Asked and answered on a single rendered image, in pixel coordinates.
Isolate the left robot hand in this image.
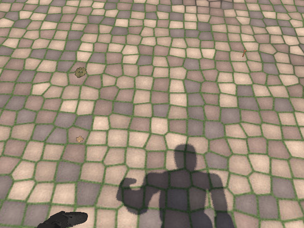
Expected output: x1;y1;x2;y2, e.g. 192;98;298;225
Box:
34;211;88;228

